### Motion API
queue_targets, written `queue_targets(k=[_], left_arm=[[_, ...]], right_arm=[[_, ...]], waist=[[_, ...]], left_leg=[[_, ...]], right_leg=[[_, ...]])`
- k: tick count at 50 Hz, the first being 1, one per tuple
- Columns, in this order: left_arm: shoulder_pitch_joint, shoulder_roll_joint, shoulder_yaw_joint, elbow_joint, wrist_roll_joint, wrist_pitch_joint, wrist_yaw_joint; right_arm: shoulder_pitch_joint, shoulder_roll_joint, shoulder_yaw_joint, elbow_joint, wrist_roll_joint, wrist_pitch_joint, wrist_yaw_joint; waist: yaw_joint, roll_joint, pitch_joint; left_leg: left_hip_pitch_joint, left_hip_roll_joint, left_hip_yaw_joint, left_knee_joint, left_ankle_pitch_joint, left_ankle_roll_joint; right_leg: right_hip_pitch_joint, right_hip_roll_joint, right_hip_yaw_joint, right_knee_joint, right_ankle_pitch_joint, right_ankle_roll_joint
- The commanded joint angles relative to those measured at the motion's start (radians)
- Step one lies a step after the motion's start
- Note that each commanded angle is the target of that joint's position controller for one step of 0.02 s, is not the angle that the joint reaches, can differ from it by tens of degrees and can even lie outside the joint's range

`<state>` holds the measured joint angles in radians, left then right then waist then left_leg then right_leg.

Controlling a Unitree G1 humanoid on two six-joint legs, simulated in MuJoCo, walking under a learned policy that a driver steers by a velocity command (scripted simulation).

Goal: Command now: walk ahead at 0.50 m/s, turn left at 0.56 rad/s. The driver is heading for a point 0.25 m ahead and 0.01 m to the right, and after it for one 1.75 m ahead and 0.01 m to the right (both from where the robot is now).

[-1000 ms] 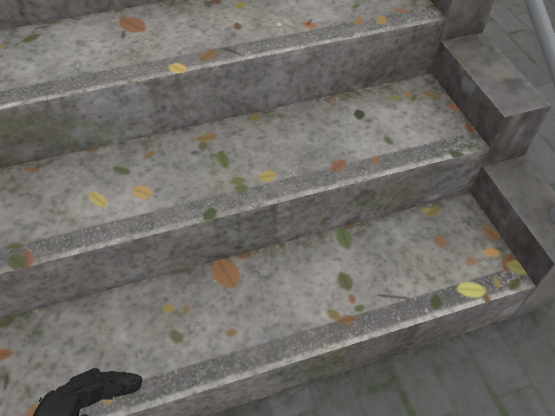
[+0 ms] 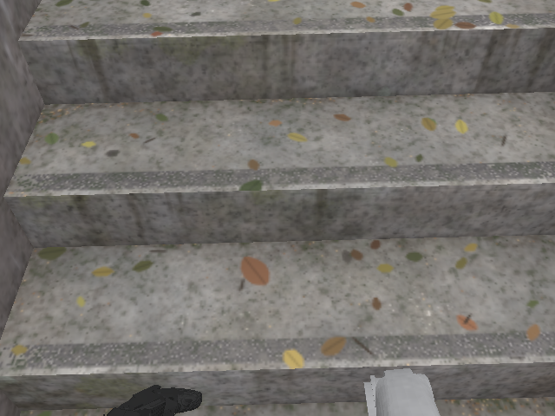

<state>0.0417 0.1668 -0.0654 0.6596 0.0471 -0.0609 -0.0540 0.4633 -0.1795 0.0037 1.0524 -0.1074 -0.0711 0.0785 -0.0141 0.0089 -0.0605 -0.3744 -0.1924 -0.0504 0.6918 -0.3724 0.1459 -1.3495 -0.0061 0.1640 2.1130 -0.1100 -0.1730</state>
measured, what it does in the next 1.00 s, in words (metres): climbs: right foot 0.16 m higher, then left foot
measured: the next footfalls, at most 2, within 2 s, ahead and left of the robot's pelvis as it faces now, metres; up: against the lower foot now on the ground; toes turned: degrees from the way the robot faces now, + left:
right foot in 0.20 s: +0.33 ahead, -0.11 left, +0.16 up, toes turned +5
left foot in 0.56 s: +0.34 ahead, +0.15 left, +0.16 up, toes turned +15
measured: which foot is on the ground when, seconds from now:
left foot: down 0.00-0.20, up 0.22-0.54, down 0.56-0.88, up 0.90-1.00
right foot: up 0.00-0.18, down 0.20-1.00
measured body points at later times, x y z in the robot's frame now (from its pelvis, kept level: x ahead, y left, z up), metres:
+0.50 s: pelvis +0.23 -0.02 +0.18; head +0.23 -0.02 +0.63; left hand +0.22 +0.24 +0.04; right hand +0.50 -0.19 +0.10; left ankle +0.29 +0.15 -0.45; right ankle +0.30 -0.12 -0.55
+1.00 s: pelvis +0.29 -0.03 +0.18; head +0.30 -0.04 +0.63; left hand +0.37 +0.24 +0.07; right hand +0.53 -0.27 +0.11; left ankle +0.22 +0.10 -0.41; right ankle +0.29 -0.11 -0.55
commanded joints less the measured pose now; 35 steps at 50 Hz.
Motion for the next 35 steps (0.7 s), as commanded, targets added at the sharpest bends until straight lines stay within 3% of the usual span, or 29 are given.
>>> queue_targets(k=[1, 2, 3, 4, 5, 6, 7, 8, 9, 10, 11, 12, 13, 14, 15, 17, 18, 19, 20, 21, 23, 24, 26, 28, 29, 30, 31, 32, 35], left_arm=[[-0.05, -0.003, -0.021, -0.049, 0.006, 0.002, 0.004], [-0.151, 0.029, -0.017, -0.089, -0.006, 0.007, 0.009], [-0.23, 0.045, -0.013, -0.121, -0.01, 0.007, 0.02], [-0.355, 0.042, -0.005, -0.175, -0.005, 0.024, 0.025], [-0.44, 0.012, -0.01, -0.207, -0.002, 0.035, 0.021], [-0.304, -0.038, -0.013, -0.189, 0.007, 0.043, 0.01], [-0.287, 0.04, 0.011, -0.189, -0.018, 0.05, 0.004], [-0.172, 0.103, 0.038, -0.165, -0.038, 0.062, 0.007], [0.004, 0.168, 0.07, -0.099, -0.038, 0.067, 0.027], [0.298, 0.197, 0.096, -0.011, -0.042, 0.063, 0.058], [0.575, 0.235, 0.103, 0.09, -0.015, 0.06, 0.049], [0.525, 0.21, 0.106, 0.043, 0.069, 0.081, 0.036], [0.383, 0.234, 0.121, 0.064, 0.035, 0.051, 0.037], [0.161, 0.166, 0.106, 0.06, -0.016, 0.021, 0.032], [0.102, 0.027, 0.069, 0.092, -0.029, 0.008, 0.033], [0.055, -0.083, 0.042, 0.164, -0.023, -0.009, 0.058], [0.044, -0.079, 0.05, 0.178, -0.021, -0.018, 0.075], [0.082, -0.036, 0.064, 0.191, -0.008, -0.017, 0.082], [0.118, 0.014, 0.078, 0.203, 0.015, -0.023, 0.075], [0.028, 0.059, 0.084, 0.172, 0.025, -0.02, 0.047], [-0.1, 0.13, 0.095, 0.091, -0.018, -0.046, 0.023], [-0.173, 0.136, 0.092, 0.073, -0.035, -0.052, 0.023], [-0.201, 0.186, 0.094, 0.067, -0.049, -0.056, 0.015], [-0.02, 0.133, 0.088, 0.146, -0.066, -0.039, -0.008], [0.174, 0.06, 0.082, 0.202, -0.074, -0.032, -0.025], [0.475, 0.02, 0.082, 0.258, -0.069, -0.037, -0.011], [0.412, 0.031, 0.069, 0.251, -0.078, -0.049, 0.0], [0.23, 0.089, 0.087, 0.205, -0.076, -0.045, 0.007], [0.036, 0.133, 0.114, 0.098, -0.054, -0.037, 0.042]], right_arm=[[0.122, -0.031, 0.013, 0.016, -0.031, -0.027, 0.009], [0.148, -0.054, 0.014, 0.016, -0.043, -0.03, 0.025], [0.166, -0.066, 0.011, 0.007, -0.028, -0.039, 0.025], [0.114, -0.093, 0.005, -0.031, 0.01, -0.042, 0.035], [0.172, -0.091, 0.005, -0.022, 0.028, -0.045, 0.038], [0.037, -0.101, 0.007, -0.105, 0.066, -0.06, 0.041], [0.019, -0.165, -0.012, -0.147, 0.097, -0.086, 0.045], [-0.009, -0.246, -0.04, -0.15, 0.121, -0.106, 0.049], [-0.085, -0.276, -0.069, -0.178, 0.142, -0.106, 0.051], [-0.126, -0.239, -0.073, -0.187, 0.121, -0.106, 0.055], [0.157, -0.042, -0.029, -0.145, 0.032, -0.104, 0.051], [0.018, -0.121, -0.068, -0.144, 0.104, -0.049, 0.055], [-0.074, -0.141, -0.086, -0.177, 0.12, -0.026, 0.046], [-0.082, -0.129, -0.086, -0.179, 0.128, -0.014, 0.016], [-0.092, -0.122, -0.084, -0.17, 0.087, -0.004, -0.013], [-0.18, -0.031, -0.036, -0.223, 0.06, 0.006, -0.033], [-0.178, 0.012, -0.018, -0.23, 0.056, 0.011, -0.032], [-0.232, 0.003, -0.01, -0.265, 0.063, 0.015, -0.026], [-0.263, 0.0, -0.004, -0.262, 0.078, 0.014, -0.01], [-0.225, -0.004, 0.002, -0.245, 0.096, 0.024, 0.029], [-0.164, -0.069, -0.025, -0.192, 0.102, 0.011, 0.072], [-0.16, -0.104, -0.04, -0.18, 0.112, -0.007, 0.081], [-0.222, -0.123, -0.039, -0.199, 0.101, -0.052, 0.062], [-0.262, -0.145, -0.048, -0.2, 0.104, -0.078, 0.022], [-0.285, -0.159, -0.049, -0.212, 0.086, -0.089, -0.008], [-0.491, -0.24, -0.052, -0.289, 0.116, -0.08, -0.01], [-0.634, -0.163, -0.031, -0.351, 0.119, -0.068, 0.012], [-0.566, -0.143, -0.039, -0.319, 0.119, -0.043, 0.013], [-0.509, -0.224, -0.083, -0.309, 0.113, -0.018, -0.053]], waist=[[0.017, 0.015, 0.114], [-0.002, -0.033, 0.077], [-0.037, 0.018, 0.061], [-0.031, 0.044, 0.045], [-0.064, 0.074, 0.025], [0.05, 0.182, 0.01], [0.06, 0.159, -0.069], [0.13, 0.224, -0.088], [0.191, 0.179, -0.085], [0.273, 0.094, -0.241], [0.166, -0.376, -0.743], [0.244, -0.285, -0.552], [0.18, -0.129, -0.243], [0.087, -0.099, -0.127], [0.061, 0.018, -0.169], [-0.003, 0.003, -0.108], [-0.021, -0.008, -0.108], [-0.008, 0.011, -0.131], [0.01, 0.014, -0.11], [-0.049, 0.039, -0.106], [-0.099, -0.076, -0.093], [-0.119, -0.066, -0.075], [-0.128, -0.004, -0.007], [-0.074, -0.005, 0.013], [0.009, 0.032, -0.019], [0.213, 0.143, -0.151], [0.168, 0.093, -0.101], [0.085, 0.07, -0.069], [0.016, 0.074, -0.071]], left_leg=[[-0.03, 0.198, -0.345, -0.306, -0.009, 0.09], [-0.046, 0.175, -0.321, -0.323, 0.056, 0.072], [-0.053, 0.172, -0.311, -0.349, 0.171, 0.081], [-0.173, 0.216, -0.35, -0.432, 0.36, 0.106], [-0.13, 0.261, -0.389, -0.467, 0.507, 0.1], [-0.171, 0.283, -0.307, -0.458, 0.964, 0.12], [-0.204, 0.271, -0.307, -0.443, 1.332, 0.095], [-0.1, 0.329, -0.329, -0.356, 1.744, 0.072], [0.01, 0.332, -0.322, -0.244, 1.833, 0.015], [-0.011, 0.3, -0.309, 0.028, 1.785, -0.072], [-0.195, 0.144, -0.262, 0.49, 0.651, -0.173], [-0.42, 0.014, -0.303, 0.96, 0.172, -0.166], [-0.576, 0.052, -0.298, 1.102, 0.271, -0.149], [-0.658, 0.083, -0.244, 1.182, 0.267, -0.123], [-0.644, 0.125, -0.217, 1.15, 0.221, -0.094], [-0.609, 0.202, -0.145, 1.055, -0.002, -0.059], [-0.601, 0.208, -0.122, 1.028, -0.065, -0.051], [-0.639, 0.221, -0.088, 0.957, 0.009, -0.075], [-0.646, 0.22, -0.062, 0.939, 0.081, -0.085], [-0.483, 0.246, 0.018, 0.744, 0.053, -0.129], [-0.006, 0.252, 0.071, 0.554, 0.162, -0.21], [0.11, 0.253, 0.054, 0.49, 0.233, -0.245], [0.135, 0.248, 0.059, 0.188, 0.391, -0.248], [0.128, 0.226, 0.067, -0.133, 0.419, -0.21], [0.15, 0.28, 0.001, -0.216, 0.667, -0.138], [0.186, 0.382, -0.132, -0.146, 0.947, 0.023], [0.107, 0.381, -0.138, -0.145, 0.716, 0.048], [0.02, 0.354, -0.131, -0.178, 0.399, 0.008], [0.094, 0.379, -0.198, -0.27, 0.046, 0.024]], right_leg=[[-0.154, -0.009, -0.094, 0.12, -0.109, -0.005], [-0.063, -0.024, -0.146, -0.1, -0.006, 0.011], [0.0, -0.041, -0.187, -0.231, -0.006, 0.045], [0.158, -0.045, -0.279, -0.362, -0.109, 0.079], [0.203, -0.032, -0.306, -0.455, -0.175, 0.087], [0.47, 0.006, -0.372, -0.59, -0.165, 0.105], [0.716, 0.078, -0.401, -0.749, -0.119, 0.141], [0.821, 0.113, -0.364, -0.876, -0.131, 0.161], [0.912, 0.151, -0.328, -1.124, -0.123, 0.159], [1.225, 0.074, -0.158, -1.32, 0.03, 0.084], [1.779, -0.34, 0.393, -1.284, 0.958, -0.357], [1.51, -0.425, 0.877, -1.652, 0.361, -0.384], [1.289, -0.354, 0.735, -1.678, 0.008, -0.241], [1.109, -0.31, 0.531, -1.639, -0.068, -0.184], [1.075, -0.298, 0.352, -1.632, -0.002, -0.157], [0.915, -0.202, 0.101, -1.687, -0.008, -0.063], [0.9, -0.172, 0.031, -1.718, -0.007, -0.041], [0.939, -0.169, 0.0, -1.736, -0.01, -0.035], [0.923, -0.146, -0.062, -1.758, -0.01, -0.022], [0.795, -0.112, -0.171, -1.795, -0.119, 0.035], [0.545, -0.024, -0.31, -1.858, -0.067, 0.129], [0.512, -0.009, -0.342, -1.828, -0.077, 0.145], [0.639, -0.08, -0.298, -1.718, 0.047, 0.089], [0.855, -0.165, -0.202, -1.582, 0.065, 0.043], [0.945, -0.139, -0.196, -1.467, 0.014, 0.085], [1.024, -0.061, -0.224, -1.453, -0.214, 0.169], [0.981, -0.051, -0.241, -1.478, -0.176, 0.219], [0.984, -0.041, -0.259, -1.445, -0.185, 0.219], [0.864, -0.029, -0.246, -1.432, -0.204, 0.185]])
Keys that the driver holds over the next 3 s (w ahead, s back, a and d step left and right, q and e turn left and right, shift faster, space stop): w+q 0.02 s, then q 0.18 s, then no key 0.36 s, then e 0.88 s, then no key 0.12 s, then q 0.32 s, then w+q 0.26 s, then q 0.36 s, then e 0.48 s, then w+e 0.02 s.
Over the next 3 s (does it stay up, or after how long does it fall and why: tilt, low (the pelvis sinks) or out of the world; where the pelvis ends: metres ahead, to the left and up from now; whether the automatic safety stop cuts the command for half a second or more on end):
stays up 0.47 0.12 0.33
